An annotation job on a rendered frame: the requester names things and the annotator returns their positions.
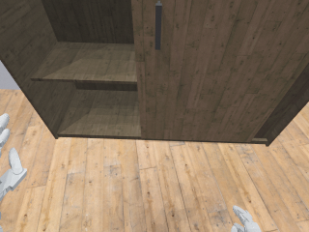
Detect robot right hand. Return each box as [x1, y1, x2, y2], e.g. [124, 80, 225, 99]
[231, 205, 262, 232]

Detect robot left hand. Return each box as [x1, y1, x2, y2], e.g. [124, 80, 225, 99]
[0, 113, 27, 201]

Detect wardrobe door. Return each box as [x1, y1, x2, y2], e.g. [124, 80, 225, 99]
[254, 63, 309, 138]
[131, 0, 309, 143]

